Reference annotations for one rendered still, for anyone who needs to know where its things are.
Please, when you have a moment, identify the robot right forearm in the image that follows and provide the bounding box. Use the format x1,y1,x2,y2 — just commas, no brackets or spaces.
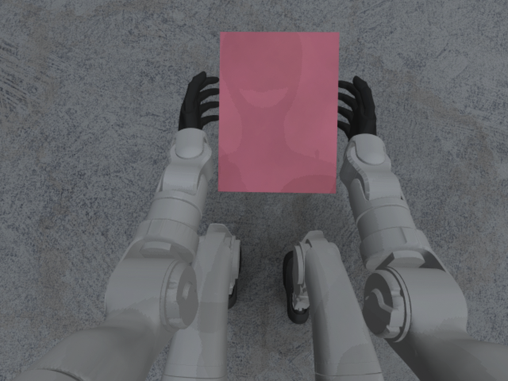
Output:
340,133,468,323

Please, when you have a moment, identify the left robot upper arm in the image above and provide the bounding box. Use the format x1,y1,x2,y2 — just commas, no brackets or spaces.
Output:
11,258,198,381

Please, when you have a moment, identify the robot right thigh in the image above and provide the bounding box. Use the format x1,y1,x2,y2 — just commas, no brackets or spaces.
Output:
293,238,384,381

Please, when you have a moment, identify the carton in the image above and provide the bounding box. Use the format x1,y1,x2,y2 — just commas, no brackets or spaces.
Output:
218,32,340,194

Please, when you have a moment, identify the right robot upper arm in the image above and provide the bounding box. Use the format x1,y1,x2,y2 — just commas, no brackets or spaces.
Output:
362,266,508,381

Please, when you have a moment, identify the robot left hand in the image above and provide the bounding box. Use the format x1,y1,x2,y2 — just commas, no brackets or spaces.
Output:
179,71,219,130

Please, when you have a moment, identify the robot right hand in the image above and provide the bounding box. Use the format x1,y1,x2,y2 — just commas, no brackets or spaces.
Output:
337,76,377,141

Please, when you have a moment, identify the robot left forearm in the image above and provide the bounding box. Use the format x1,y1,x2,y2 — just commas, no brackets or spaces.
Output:
104,128,214,312

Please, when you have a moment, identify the left robot foot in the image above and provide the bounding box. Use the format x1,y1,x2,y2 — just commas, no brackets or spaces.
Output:
228,239,241,309

